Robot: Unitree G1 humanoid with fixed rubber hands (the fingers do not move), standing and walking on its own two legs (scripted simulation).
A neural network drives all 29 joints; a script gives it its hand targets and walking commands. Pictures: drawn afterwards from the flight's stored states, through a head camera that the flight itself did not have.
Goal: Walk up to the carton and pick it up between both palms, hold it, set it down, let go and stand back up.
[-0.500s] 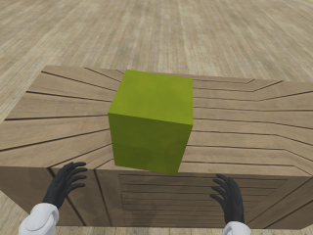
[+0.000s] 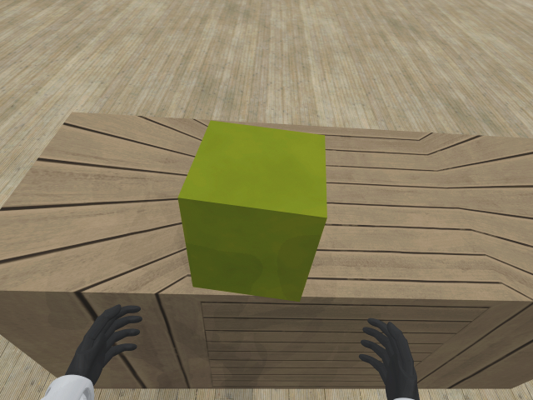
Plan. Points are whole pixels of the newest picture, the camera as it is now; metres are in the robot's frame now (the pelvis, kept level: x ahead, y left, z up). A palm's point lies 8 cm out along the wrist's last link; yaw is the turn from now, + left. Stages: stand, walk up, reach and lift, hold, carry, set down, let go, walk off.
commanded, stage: set down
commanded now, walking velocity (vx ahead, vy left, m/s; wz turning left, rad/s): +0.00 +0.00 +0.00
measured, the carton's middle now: (256, 213) +0.44 +0.06 +0.01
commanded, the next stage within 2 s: let go in 0.72 s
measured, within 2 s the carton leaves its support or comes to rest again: neither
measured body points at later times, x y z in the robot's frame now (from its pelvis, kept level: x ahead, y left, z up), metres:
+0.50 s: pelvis +0.01 -0.01 +0.00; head +0.02 +0.01 +0.45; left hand +0.17 +0.24 -0.06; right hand +0.18 -0.20 -0.06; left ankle +0.02 +0.12 -0.74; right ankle -0.02 -0.12 -0.74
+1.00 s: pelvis +0.02 -0.02 +0.00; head +0.02 -0.01 +0.45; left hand +0.17 +0.22 -0.08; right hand +0.18 -0.23 -0.08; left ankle +0.02 +0.12 -0.74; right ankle -0.02 -0.12 -0.74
